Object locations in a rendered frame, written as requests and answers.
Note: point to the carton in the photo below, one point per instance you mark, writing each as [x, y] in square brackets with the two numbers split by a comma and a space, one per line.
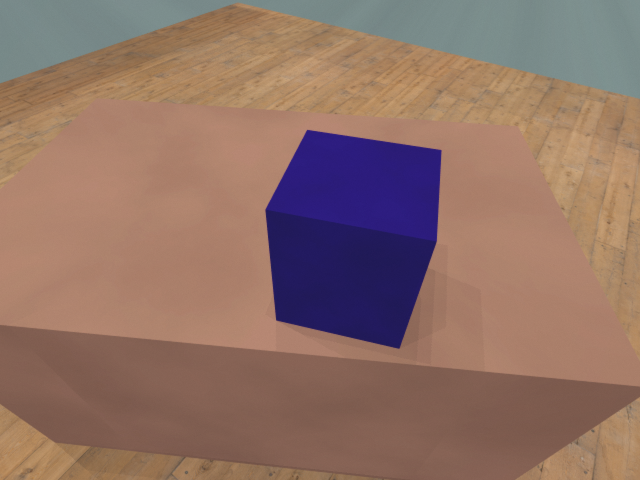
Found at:
[352, 227]

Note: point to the pedestal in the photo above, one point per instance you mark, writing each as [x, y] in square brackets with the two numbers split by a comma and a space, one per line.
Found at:
[137, 309]

